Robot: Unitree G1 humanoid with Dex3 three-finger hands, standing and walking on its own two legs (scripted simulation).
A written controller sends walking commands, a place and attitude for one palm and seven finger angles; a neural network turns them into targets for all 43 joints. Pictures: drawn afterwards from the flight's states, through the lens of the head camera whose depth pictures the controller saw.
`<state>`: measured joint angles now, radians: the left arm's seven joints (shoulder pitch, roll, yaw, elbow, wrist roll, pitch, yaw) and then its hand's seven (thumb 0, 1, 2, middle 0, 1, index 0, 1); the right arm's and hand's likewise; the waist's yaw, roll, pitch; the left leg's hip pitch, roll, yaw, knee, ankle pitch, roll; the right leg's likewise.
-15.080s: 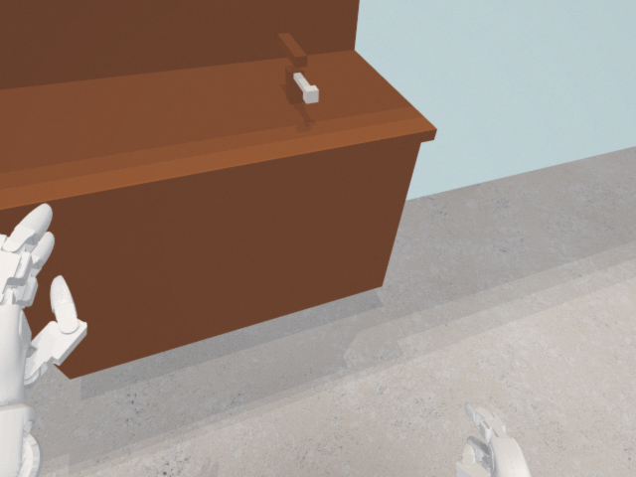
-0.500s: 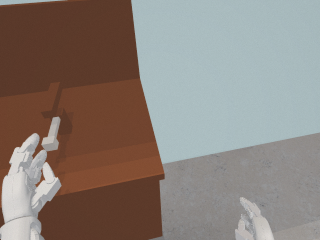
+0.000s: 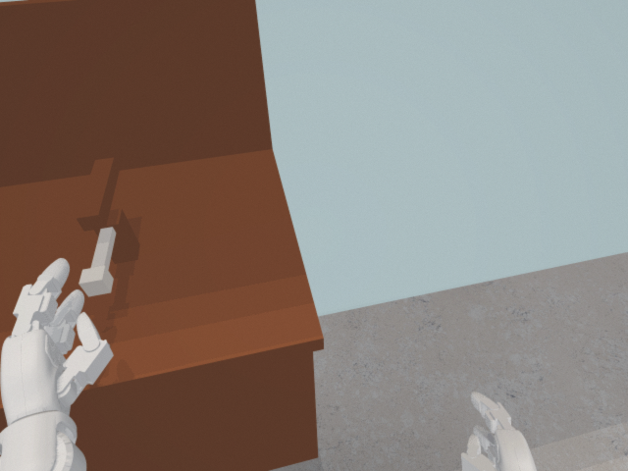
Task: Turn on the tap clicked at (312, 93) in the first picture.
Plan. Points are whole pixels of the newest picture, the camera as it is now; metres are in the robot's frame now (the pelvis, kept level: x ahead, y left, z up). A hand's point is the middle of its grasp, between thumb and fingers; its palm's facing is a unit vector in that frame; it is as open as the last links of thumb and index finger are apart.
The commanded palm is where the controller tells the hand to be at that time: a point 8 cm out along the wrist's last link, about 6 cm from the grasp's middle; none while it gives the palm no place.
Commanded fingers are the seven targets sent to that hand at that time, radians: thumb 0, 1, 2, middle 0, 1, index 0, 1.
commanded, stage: reach beside the lever's end, fingers flat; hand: left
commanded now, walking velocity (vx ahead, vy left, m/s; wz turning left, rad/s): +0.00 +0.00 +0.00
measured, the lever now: (96, 281) +0.31 +0.33 +0.09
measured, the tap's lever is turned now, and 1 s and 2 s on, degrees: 0 0 0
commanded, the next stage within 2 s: none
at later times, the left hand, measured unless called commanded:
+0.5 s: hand (89, 327) +0.23 +0.29 +0.11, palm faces +0.55 -0.82 -0.12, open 7.5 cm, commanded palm +0.18 +0.33 +0.11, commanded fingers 0.00 0.90 0.90 -0.18 -0.24 -0.18 -0.24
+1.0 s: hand (81, 317) +0.25 +0.32 +0.09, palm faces +0.56 -0.82 -0.11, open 7.7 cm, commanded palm +0.20 +0.35 +0.10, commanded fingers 0.00 0.90 0.90 -0.16 -0.17 -0.16 -0.17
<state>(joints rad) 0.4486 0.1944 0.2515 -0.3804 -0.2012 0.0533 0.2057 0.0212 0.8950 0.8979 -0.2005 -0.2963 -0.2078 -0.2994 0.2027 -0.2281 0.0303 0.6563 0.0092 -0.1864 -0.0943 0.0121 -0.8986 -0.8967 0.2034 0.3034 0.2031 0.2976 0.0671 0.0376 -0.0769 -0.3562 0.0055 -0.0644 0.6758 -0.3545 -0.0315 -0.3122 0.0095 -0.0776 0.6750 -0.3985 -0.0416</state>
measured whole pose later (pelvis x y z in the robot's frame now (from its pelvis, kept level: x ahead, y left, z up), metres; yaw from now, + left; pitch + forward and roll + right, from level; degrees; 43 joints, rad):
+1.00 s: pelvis -0.01 +0.02 +0.00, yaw +0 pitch +4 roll -1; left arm 0.14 0.26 0.41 0.06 -0.21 -0.09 0.13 0.02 0.90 0.90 -0.17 -0.19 -0.17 -0.20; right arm 0.18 -0.24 0.01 0.71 0.02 -0.17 -0.10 0.01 -0.90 -0.90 0.20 0.30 0.20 0.30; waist 0.04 0.03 -0.06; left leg -0.43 0.00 -0.05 0.70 -0.35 -0.01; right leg -0.38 0.00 -0.07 0.68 -0.38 -0.02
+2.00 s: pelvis -0.01 +0.03 -0.01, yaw +0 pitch +7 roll -2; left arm 0.02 0.30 0.49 0.25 -0.21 -0.21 0.06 0.02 0.90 0.90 -0.15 -0.15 -0.15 -0.15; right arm 0.21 -0.25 0.00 0.71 0.01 -0.15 -0.09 0.01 -0.90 -0.90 0.20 0.30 0.20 0.30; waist 0.04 0.03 -0.06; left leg -0.52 0.00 -0.06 0.77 -0.37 0.00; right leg -0.45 0.00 -0.07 0.72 -0.39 -0.01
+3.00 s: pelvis -0.02 +0.02 -0.01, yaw -1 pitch +6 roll -1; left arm 0.03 0.29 0.49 0.26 -0.21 -0.20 0.07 0.02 0.90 0.90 -0.15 -0.15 -0.16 -0.15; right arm 0.21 -0.25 0.00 0.70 0.02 -0.13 -0.09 0.01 -0.90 -0.90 0.20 0.30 0.20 0.30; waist 0.03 0.03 -0.07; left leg -0.52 0.01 -0.06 0.77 -0.37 -0.01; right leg -0.46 0.01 -0.07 0.73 -0.38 -0.02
